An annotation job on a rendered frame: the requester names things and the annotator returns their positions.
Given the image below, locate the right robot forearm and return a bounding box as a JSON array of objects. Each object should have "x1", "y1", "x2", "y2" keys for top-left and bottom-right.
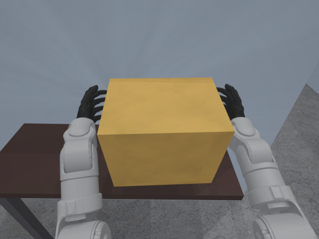
[{"x1": 228, "y1": 117, "x2": 318, "y2": 239}]

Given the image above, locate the robot left upper arm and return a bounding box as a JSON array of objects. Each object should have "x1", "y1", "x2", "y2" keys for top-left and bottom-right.
[{"x1": 57, "y1": 220, "x2": 111, "y2": 239}]

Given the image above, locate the right robot hand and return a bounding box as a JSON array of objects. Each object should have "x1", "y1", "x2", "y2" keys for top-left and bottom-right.
[{"x1": 216, "y1": 84, "x2": 245, "y2": 121}]

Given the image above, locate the robot right upper arm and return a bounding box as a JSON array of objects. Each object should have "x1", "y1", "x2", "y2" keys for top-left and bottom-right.
[{"x1": 253, "y1": 212, "x2": 316, "y2": 239}]

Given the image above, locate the left robot forearm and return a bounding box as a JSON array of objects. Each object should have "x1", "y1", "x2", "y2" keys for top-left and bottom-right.
[{"x1": 55, "y1": 118, "x2": 103, "y2": 239}]

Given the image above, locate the table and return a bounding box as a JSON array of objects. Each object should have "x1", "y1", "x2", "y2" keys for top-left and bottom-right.
[{"x1": 0, "y1": 123, "x2": 244, "y2": 239}]

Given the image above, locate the left robot hand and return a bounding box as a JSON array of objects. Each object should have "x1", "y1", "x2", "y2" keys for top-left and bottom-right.
[{"x1": 77, "y1": 85, "x2": 107, "y2": 123}]

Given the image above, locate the carton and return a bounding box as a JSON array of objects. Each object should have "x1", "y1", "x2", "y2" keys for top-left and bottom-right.
[{"x1": 97, "y1": 78, "x2": 235, "y2": 187}]

